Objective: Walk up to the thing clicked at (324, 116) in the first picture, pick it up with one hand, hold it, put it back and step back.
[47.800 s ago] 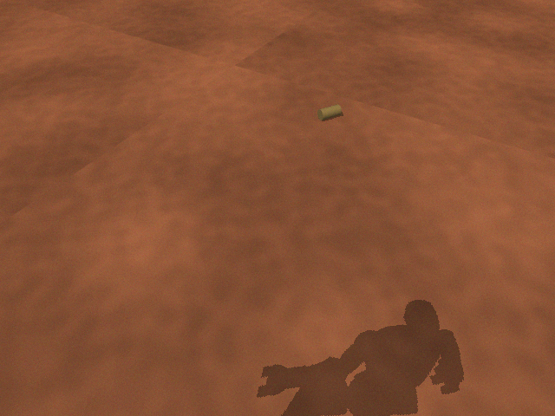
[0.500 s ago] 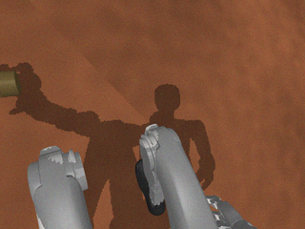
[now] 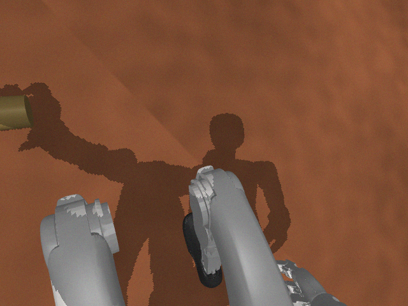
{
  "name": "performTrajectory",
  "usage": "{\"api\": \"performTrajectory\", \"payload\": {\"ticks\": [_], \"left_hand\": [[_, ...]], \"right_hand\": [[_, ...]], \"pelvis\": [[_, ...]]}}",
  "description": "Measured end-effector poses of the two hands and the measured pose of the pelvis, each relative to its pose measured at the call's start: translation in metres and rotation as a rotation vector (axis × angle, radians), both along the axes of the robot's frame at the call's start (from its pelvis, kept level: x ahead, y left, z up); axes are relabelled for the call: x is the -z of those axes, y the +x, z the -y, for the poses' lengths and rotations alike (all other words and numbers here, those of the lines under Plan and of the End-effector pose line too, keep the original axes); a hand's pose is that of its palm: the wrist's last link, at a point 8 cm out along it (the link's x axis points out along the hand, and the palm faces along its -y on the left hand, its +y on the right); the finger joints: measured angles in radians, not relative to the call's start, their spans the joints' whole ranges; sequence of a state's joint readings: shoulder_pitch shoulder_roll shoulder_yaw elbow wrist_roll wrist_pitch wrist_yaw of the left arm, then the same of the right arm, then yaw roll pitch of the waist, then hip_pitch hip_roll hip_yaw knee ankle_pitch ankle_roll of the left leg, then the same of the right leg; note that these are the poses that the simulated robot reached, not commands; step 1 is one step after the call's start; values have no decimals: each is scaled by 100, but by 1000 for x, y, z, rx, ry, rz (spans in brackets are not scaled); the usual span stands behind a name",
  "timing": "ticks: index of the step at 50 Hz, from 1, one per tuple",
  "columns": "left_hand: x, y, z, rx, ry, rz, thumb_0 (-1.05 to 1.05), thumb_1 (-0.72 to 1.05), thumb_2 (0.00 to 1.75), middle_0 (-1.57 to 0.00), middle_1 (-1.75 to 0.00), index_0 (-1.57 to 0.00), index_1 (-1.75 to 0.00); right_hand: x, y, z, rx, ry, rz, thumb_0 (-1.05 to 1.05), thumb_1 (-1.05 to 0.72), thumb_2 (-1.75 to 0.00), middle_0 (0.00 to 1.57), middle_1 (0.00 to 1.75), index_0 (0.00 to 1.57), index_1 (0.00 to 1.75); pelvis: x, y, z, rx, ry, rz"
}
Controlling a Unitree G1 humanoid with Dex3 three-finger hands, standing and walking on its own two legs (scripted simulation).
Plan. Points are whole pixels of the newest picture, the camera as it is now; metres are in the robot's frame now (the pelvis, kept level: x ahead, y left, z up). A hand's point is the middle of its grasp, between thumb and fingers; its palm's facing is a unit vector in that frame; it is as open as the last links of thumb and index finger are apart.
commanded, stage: rise first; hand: left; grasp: from above
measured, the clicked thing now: out of the picture +0.51 +0.34 -0.29
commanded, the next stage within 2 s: none
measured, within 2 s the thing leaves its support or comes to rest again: neither
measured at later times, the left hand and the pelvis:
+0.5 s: hand out of the picture +0.45 +0.38 -0.17, palm faces -0.45 -0.07 -0.89, open 14.2 cm; pelvis +0.00 +0.00 +0.00, yaw +0 degrees
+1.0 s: hand out of the picture +0.45 +0.38 -0.17, palm faces -0.45 -0.07 -0.89, open 14.1 cm; pelvis +0.00 +0.00 +0.00, yaw +0 degrees
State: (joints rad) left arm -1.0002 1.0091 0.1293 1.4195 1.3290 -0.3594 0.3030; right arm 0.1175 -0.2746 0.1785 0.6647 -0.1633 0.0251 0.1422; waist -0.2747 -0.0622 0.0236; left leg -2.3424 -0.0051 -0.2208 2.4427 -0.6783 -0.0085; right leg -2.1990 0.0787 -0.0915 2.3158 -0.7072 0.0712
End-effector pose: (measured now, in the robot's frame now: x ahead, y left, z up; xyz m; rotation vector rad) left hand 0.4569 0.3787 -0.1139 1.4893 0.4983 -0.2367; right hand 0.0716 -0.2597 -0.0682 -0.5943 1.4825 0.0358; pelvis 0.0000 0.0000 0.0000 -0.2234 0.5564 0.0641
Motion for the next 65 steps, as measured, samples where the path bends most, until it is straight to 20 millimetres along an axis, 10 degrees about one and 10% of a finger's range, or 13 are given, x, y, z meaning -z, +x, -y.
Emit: {"api": "performTrajectory", "payload": {"ticks": [65], "left_hand": [[-5,4,2,23,5,-2,0,-52,101,-14,-94,-12,-96]], "right_hand": [[-1,-14,-1,3,-15,14,0,-92,-90,20,30,21,30]], "pelvis": [[5,-7,-1,2,-5,17]]}}
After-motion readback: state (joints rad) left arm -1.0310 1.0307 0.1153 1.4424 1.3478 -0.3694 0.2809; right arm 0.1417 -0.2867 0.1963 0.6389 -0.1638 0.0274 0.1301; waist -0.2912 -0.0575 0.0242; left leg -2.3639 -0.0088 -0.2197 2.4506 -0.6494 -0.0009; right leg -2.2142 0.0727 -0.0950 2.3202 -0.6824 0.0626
